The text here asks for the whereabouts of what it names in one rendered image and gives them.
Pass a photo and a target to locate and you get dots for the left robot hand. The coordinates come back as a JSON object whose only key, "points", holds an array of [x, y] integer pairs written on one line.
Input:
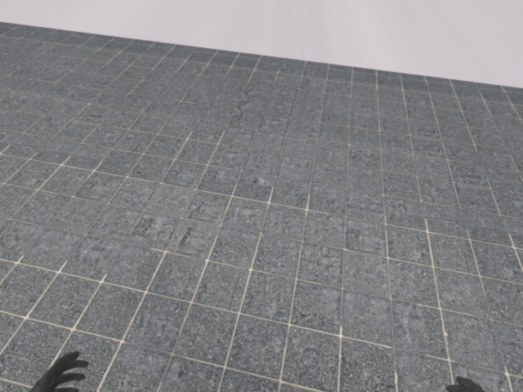
{"points": [[53, 376]]}

